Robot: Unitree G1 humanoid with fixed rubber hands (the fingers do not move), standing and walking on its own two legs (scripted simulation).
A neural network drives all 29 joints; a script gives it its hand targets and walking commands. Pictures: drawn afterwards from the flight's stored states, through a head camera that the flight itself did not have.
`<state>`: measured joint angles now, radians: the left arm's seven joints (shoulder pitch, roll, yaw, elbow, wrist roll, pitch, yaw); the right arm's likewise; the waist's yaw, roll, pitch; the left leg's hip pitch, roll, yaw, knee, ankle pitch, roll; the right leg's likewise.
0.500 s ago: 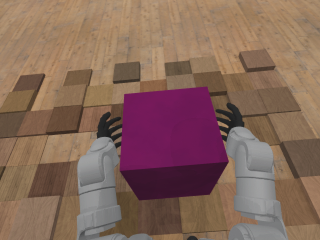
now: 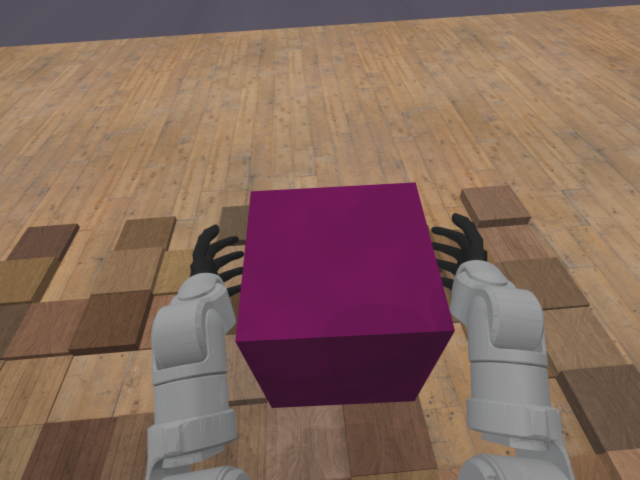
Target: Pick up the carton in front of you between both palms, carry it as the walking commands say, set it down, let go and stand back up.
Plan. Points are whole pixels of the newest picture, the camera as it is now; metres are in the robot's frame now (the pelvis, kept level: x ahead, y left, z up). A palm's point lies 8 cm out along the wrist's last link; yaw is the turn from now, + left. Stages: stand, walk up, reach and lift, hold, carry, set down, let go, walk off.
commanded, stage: carry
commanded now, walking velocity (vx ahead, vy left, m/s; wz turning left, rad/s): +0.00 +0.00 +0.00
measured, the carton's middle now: (338, 303) +0.34 +0.00 +0.04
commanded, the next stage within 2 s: none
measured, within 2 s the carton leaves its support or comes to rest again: neither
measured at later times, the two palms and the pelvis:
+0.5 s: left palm (215, 304) +0.31 +0.15 +0.10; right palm (474, 295) +0.31 -0.16 +0.10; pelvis -0.02 +0.00 -0.01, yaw +0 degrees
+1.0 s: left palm (208, 346) +0.25 +0.15 +0.10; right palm (495, 340) +0.25 -0.16 +0.10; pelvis -0.07 +0.00 -0.01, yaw -1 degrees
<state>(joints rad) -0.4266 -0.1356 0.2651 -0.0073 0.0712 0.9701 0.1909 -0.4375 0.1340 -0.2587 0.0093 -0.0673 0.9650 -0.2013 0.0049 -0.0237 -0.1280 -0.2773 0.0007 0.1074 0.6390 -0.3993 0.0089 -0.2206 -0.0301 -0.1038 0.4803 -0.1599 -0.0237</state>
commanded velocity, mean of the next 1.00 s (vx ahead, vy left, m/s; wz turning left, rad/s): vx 0.00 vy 0.00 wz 0.00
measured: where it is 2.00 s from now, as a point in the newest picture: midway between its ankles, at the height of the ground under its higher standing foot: outside the picture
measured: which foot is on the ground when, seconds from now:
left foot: down 0.00-1.00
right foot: down 0.00-1.00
